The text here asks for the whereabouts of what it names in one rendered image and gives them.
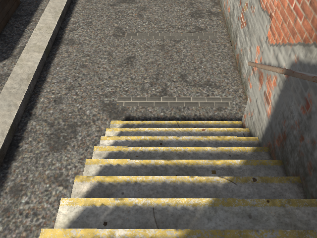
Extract stairs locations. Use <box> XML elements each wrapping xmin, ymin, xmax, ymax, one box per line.
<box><xmin>39</xmin><ymin>120</ymin><xmax>317</xmax><ymax>238</ymax></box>

